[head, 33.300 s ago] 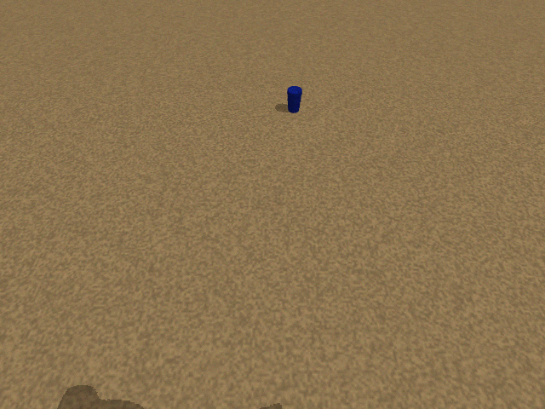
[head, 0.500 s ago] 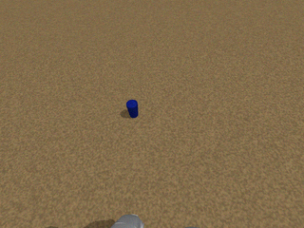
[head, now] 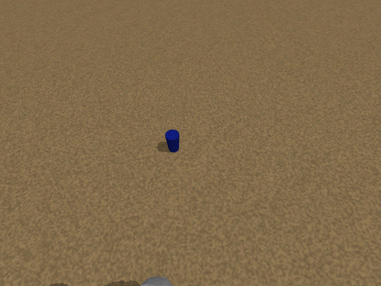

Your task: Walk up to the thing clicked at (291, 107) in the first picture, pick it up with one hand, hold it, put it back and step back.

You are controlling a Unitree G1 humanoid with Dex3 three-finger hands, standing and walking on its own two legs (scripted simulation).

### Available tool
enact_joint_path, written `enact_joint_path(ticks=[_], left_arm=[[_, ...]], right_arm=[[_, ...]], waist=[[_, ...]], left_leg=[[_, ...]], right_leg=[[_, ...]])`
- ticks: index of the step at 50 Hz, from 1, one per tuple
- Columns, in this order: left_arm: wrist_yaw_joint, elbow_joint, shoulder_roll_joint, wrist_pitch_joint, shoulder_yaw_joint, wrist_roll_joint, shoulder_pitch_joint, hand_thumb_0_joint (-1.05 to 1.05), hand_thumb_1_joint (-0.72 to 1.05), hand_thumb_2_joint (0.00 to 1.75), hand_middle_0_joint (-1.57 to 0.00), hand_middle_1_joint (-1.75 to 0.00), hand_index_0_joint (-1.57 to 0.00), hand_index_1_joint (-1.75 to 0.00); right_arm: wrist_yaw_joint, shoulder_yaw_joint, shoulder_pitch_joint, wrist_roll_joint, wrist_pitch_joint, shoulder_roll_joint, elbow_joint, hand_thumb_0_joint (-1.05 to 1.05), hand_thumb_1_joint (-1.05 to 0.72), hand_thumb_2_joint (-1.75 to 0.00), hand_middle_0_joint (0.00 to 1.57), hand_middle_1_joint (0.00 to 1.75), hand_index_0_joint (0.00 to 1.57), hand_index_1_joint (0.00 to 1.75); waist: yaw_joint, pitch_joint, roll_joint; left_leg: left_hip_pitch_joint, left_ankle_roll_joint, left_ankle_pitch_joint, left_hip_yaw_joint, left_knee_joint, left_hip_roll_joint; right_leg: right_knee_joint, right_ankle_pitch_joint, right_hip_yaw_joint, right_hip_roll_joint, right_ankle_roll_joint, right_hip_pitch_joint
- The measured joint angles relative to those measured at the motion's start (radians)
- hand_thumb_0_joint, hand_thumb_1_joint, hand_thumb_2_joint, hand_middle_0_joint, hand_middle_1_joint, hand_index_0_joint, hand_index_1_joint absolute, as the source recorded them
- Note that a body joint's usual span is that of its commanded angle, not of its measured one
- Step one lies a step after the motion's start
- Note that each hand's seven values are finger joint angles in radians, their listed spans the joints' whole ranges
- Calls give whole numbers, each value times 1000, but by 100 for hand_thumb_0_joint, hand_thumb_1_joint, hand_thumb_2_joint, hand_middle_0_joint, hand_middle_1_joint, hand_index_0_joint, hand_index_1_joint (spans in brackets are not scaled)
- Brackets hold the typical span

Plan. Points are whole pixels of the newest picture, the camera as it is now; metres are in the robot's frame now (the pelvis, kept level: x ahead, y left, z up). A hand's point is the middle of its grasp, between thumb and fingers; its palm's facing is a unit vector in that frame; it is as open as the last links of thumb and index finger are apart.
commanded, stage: step back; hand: left
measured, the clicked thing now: (173, 141) +1.03 +0.17 -0.70
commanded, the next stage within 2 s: stand in 0.46 s
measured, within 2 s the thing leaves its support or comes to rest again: neither
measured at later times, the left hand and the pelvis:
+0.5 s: hand out of the picture +0.13 +0.28 -0.15, palm faces -0.03 -0.93 -0.36, open 7.3 cm; pelvis +0.04 +0.02 +0.01, yaw -2 degrees
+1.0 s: hand out of the picture +0.11 +0.27 -0.14, palm faces -0.07 -0.94 -0.34, open 7.3 cm; pelvis +0.03 +0.02 +0.01, yaw -2 degrees
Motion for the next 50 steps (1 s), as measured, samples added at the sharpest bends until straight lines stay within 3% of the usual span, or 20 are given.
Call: enact_joint_path(ticks=[3, 4, 5, 8, 15, 24, 50], left_arm=[[1, 1, 12, 13, -8, -10, -10, 0, 90, 90, -21, -30, -21, -30], [2, 1, 16, 18, -12, -14, -15, 0, 90, 90, -21, -30, -21, -30], [5, 3, 22, 24, -14, -19, -22, 0, 90, 90, -21, -30, -21, -30], [10, 19, 31, 42, -20, -32, -37, 0, 91, 90, -20, -30, -21, -30], [9, 63, 32, 27, -30, -30, -69, 0, 91, 90, -20, -30, -20, -30], [16, 91, 20, 24, -35, -31, -121, 0, 91, 90, -20, -30, -20, -30], [3, 150, 5, 33, -50, -27, -115, 0, 91, 90, -20, -30, -20, -30]], right_arm=[[-1, -3, -13, -2, -8, -2, 7, 1, -90, -90, 20, 30, 20, 30], [-5, -5, -23, -3, -10, -1, 10, 1, -90, -90, 20, 30, 20, 30], [-10, -5, -35, -5, -12, 7, 15, 1, -90, -90, 20, 30, 20, 30], [-11, 10, -65, -2, -11, 29, 20, 1, -90, -90, 20, 30, 20, 30], [-8, 42, -144, 8, -7, 72, 42, 1, -90, -90, 20, 30, 20, 30], [-11, 41, -212, 16, -11, 74, 76, 1, -90, -90, 20, 30, 20, 30], [-3, 45, -117, 19, -6, 46, 147, 1, -90, -90, 20, 30, 20, 30]], waist=[[-5, 11, -14], [-6, 20, -21], [-4, 30, -37], [-3, 25, -50], [-11, 7, -41], [-12, 7, -32], [-47, -11, -32]], left_leg=[[55, 0, 119, 39, -177, 16], [69, -3, 213, 44, -209, 11], [75, -5, 233, 55, -207, 3], [67, -1, 190, 69, -175, 9], [91, -8, 184, 70, -210, 36], [141, -3, 209, 90, -285, 31], [215, -5, 301, 94, -434, 23]], right_leg=[[46, -37, -4, -19, 16, -8], [73, -54, -1, -26, 23, -14], [94, -68, 9, -37, 29, -17], [94, -82, 33, -25, 19, -17], [-19, -29, 37, 3, 34, 36], [-91, 1, 54, -3, 42, 78], [-215, 80, 54, -9, 44, 139]])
